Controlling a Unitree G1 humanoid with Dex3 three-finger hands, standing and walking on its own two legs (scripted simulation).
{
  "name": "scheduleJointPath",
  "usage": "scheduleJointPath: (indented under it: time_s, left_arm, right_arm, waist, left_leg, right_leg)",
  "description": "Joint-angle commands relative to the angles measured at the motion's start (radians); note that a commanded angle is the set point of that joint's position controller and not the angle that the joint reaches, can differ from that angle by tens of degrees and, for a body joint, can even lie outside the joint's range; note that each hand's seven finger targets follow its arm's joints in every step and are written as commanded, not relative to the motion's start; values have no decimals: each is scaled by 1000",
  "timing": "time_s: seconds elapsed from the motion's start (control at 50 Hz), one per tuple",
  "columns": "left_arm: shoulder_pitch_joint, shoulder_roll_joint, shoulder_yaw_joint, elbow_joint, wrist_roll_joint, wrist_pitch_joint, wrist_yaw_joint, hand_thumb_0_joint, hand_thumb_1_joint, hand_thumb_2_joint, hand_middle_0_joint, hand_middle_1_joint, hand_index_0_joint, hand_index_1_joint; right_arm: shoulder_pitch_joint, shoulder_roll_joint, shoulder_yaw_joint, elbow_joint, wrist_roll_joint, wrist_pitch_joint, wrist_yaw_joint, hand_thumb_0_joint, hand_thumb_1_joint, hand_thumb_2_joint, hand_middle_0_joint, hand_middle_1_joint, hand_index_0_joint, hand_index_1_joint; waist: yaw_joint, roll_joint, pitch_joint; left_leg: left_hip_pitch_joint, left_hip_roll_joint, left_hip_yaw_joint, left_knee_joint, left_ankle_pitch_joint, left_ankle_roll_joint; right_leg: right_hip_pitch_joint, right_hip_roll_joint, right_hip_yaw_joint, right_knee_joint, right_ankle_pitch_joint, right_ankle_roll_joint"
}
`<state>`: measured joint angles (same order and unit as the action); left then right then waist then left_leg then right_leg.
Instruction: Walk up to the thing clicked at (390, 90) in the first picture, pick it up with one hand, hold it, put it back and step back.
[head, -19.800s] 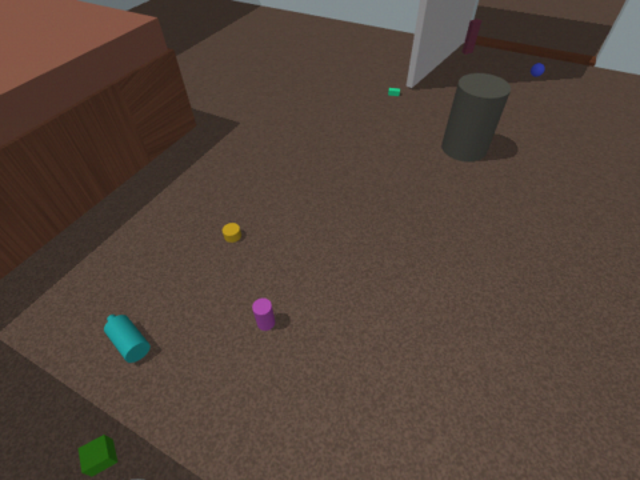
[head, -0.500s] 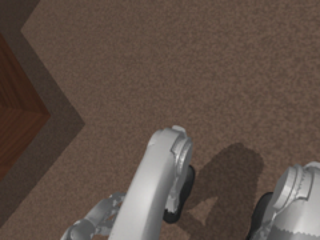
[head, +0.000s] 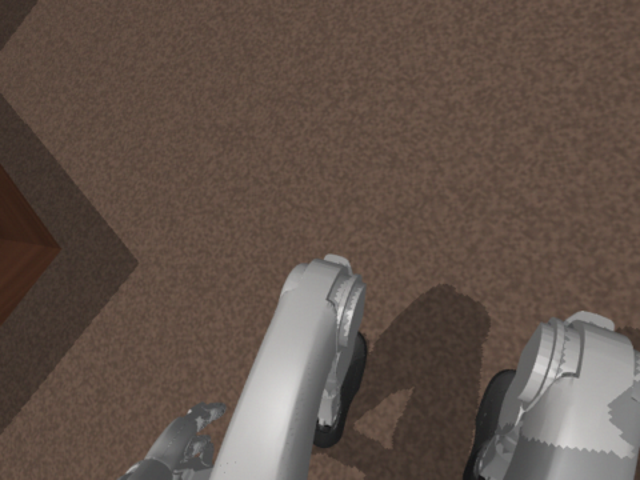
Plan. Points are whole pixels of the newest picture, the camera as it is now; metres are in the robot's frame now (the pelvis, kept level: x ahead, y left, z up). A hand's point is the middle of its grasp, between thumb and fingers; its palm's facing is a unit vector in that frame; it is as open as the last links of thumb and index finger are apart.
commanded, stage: lift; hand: right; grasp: from above
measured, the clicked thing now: out of the picture +0.49 -0.36 -0.18
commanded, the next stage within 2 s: hold in 1.56 s
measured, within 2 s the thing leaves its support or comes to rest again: neither
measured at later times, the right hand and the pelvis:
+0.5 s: hand out of the picture +0.40 -0.35 -0.01, palm faces -0.42 +0.15 -0.89, open 6.6 cm; pelvis -0.01 +0.00 +0.09, yaw -5 degrees
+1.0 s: hand out of the picture +0.33 -0.31 +0.20, palm faces -0.40 +0.18 -0.90, open 6.6 cm; pelvis +0.01 +0.00 +0.28, yaw -9 degrees
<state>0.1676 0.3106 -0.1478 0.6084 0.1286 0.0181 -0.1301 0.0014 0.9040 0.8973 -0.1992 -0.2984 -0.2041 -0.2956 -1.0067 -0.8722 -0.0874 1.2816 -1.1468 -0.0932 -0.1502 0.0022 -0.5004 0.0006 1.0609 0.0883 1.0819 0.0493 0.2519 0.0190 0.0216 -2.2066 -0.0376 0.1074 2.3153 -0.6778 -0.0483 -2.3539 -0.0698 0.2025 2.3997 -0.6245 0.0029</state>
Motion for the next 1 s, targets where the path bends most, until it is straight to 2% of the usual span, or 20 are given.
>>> scheduleJointPath:
  time_s: [0.0, 0.04, 0.08, 0.12, 0.14, 0.2, 0.26, 0.36, 0.38, 0.42, 0.46, 0.58, 0.62, 0.64, 0.66, 0.74, 0.8, 0.82, 0.92, 0.98]
  left_arm:
    - [203, 249, 106, -11, -15, 13, 28, 0, 894, 901, -200, -300, -200, -300]
    - [208, 256, 118, -11, -23, 22, 34, 0, 893, 901, -200, -300, -200, -300]
    - [208, 244, 130, -12, -32, 28, 35, 0, 892, 900, -200, -300, -200, -300]
    - [208, 237, 143, -8, -42, 31, 39, 0, 892, 900, -200, -300, -200, -300]
    - [209, 244, 153, -10, -44, 33, 42, 0, 893, 900, -200, -300, -200, -300]
    - [207, 220, 166, -9, -56, 36, 46, 0, 892, 900, -200, -300, -200, -300]
    - [197, 206, 183, -12, -67, 36, 53, 0, 893, 900, -200, -300, -200, -300]
    - [184, 185, 195, -16, -90, 33, 72, 0, 889, 898, -200, -300, -200, -300]
    - [180, 184, 197, -16, -97, 33, 76, 0, 890, 898, -200, -300, -200, -300]
    - [160, 182, 206, -20, -104, 30, 86, 0, 886, 897, -200, -300, -200, -300]
    - [149, 174, 207, -27, -111, 30, 94, 0, 886, 897, -200, -300, -200, -300]
    - [108, 156, 216, -27, -127, 25, 117, 0, 886, 896, -200, -300, -200, -300]
    - [101, 149, 218, -24, -131, 23, 124, 0, 886, 896, -200, -300, -200, -300]
    - [94, 145, 216, -28, -134, 21, 128, 0, 887, 896, -200, -300, -200, -300]
    - [92, 142, 215, -23, -137, 20, 132, 0, 887, 897, -200, -300, -200, -300]
    - [71, 122, 213, -20, -142, 7, 148, 0, 889, 897, -200, -300, -200, -300]
    - [55, 111, 207, -15, -149, -4, 159, 0, 891, 897, -200, -300, -200, -300]
    - [58, 103, 206, -9, -149, -8, 163, 0, 891, 897, -200, -300, -200, -300]
    - [46, 99, 207, 5, -158, -34, 179, 0, 888, 896, -200, -300, -200, -300]
    - [51, 90, 209, 11, -162, -49, 187, 0, 889, 897, -200, -300, -200, -300]
  right_arm:
    - [-290, -272, -37, -233, 39, 12, 1, 0, -901, 0, 1144, 214, 1237, 120]
    - [-266, -296, -62, -270, 33, 15, 10, 0, -894, 0, 1130, 207, 1229, 106]
    - [-246, -263, -47, -310, 43, 15, 24, 0, -909, -2, 1135, 223, 1235, 122]
    - [-224, -258, -60, -361, 61, 15, 35, 0, -896, -7, 1125, 231, 1225, 130]
    - [-204, -235, -52, -352, 66, 18, 40, 0, -896, -4, 1129, 222, 1228, 123]
    - [-179, -230, -55, -422, 82, 18, 54, 0, -902, -36, 1138, 231, 1230, 137]
    - [-157, -190, -35, -470, 110, 21, 70, 0, -923, -64, 1152, 250, 1245, 157]
    - [-88, -131, -5, -544, 141, 26, 83, 0, -935, -8, 1139, 224, 1242, 120]
    - [-79, -145, -18, -563, 144, 28, 84, 0, -921, 0, 1130, 222, 1233, 118]
    - [-31, -118, -14, -581, 154, 37, 88, 0, -917, 0, 1123, 204, 1227, 98]
    - [-20, -90, 3, -623, 162, 45, 91, 0, -925, 0, 1117, 219, 1225, 108]
    - [81, -51, 5, -721, 183, 81, 101, 0, -906, -17, 1132, 191, 1222, 100]
    - [130, -6, 27, -742, 190, 92, 106, 0, -908, -18, 1135, 196, 1226, 105]
    - [129, -13, 29, -772, 188, 96, 106, 0, -910, 0, 1114, 210, 1218, 105]
    - [172, -21, 10, -753, 190, 103, 105, 0, -900, 0, 1126, 191, 1221, 95]
    - [226, 50, 49, -804, 199, 116, 99, 0, -919, -12, 1146, 209, 1237, 116]
    - [268, 33, 33, -827, 196, 123, 81, 0, -918, -10, 1138, 227, 1235, 128]
    - [285, 89, 71, -808, 197, 126, 80, 0, -927, -26, 1140, 250, 1239, 149]
    - [312, 133, 92, -765, 192, 138, 44, 0, -919, -50, 1140, 236, 1229, 146]
    - [340, 194, 134, -735, 185, 147, 26, 0, -913, -66, 1144, 240, 1228, 155]
  waist:
    - [-12, -391, -761]
    - [-36, -377, -789]
    - [-40, -390, -800]
    - [-62, -378, -808]
    - [-55, -370, -788]
    - [-74, -345, -827]
    - [-85, -317, -843]
    - [-99, -276, -836]
    - [-101, -279, -823]
    - [-124, -275, -823]
    - [-117, -269, -825]
    - [-138, -259, -809]
    - [-145, -252, -803]
    - [-143, -249, -813]
    - [-152, -222, -778]
    - [-148, -206, -737]
    - [-165, -179, -718]
    - [-148, -167, -671]
    - [-166, -164, -571]
    - [-158, -127, -547]
  left_leg:
    - [334, -36, 68, -270, 209, 89]
    - [345, -33, 62, -280, 219, 93]
    - [359, -27, 56, -298, 217, 89]
    - [345, -24, 54, -311, 195, 90]
    - [326, -21, 55, -321, 183, 94]
    - [379, -20, 36, -357, 184, 87]
    - [397, -19, 17, -404, 153, 87]
    - [442, -14, 8, -474, 131, 83]
    - [456, -11, 5, -486, 120, 81]
    - [472, -9, 8, -502, 115, 79]
    - [509, -7, 3, -534, 125, 77]
    - [644, -3, -9, -652, 151, 71]
    - [685, -2, -12, -693, 170, 70]
    - [724, -4, -15, -723, 172, 71]
    - [747, -2, -18, -750, 165, 68]
    - [863, 0, -42, -873, 152, 67]
    - [969, 0, -59, -961, 150, 68]
    - [980, 0, -63, -990, 151, 66]
    - [1073, -1, -67, -1094, 133, 68]
    - [1157, -1, -83, -1184, 161, 70]
  right_leg:
    - [609, 23, -119, -264, 161, -13]
    - [618, 28, -123, -269, 180, -15]
    - [638, 32, -129, -298, 175, -16]
    - [670, 32, -124, -333, 154, -17]
    - [678, 35, -119, -342, 140, -17]
    - [700, 34, -132, -378, 135, -25]
    - [721, 33, -142, -417, 101, -31]
    - [769, 33, -130, -509, 64, -36]
    - [770, 34, -123, -536, 42, -37]
    - [830, 28, -106, -593, 21, -34]
    - [872, 27, -101, -630, 26, -33]
    - [1011, 24, -102, -761, 53, -28]
    - [1074, 21, -101, -808, 75, -26]
    - [1102, 22, -104, -831, 80, -24]
    - [1111, 22, -101, -861, 71, -24]
    - [1189, 28, -126, -953, 61, -21]
    - [1257, 35, -138, -1021, 76, -21]
    - [1266, 35, -139, -1044, 75, -20]
    - [1394, 29, -113, -1200, 39, -9]
    - [1453, 36, -136, -1249, 94, -7]
